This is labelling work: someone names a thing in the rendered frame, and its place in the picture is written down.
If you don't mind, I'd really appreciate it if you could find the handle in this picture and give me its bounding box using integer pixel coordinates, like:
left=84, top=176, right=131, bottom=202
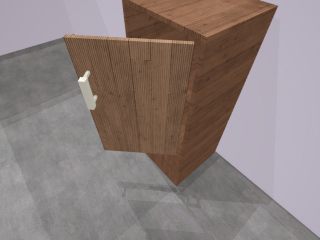
left=78, top=70, right=98, bottom=110

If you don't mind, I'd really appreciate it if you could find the cupboard door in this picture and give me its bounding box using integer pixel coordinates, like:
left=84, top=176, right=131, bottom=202
left=63, top=34, right=195, bottom=155

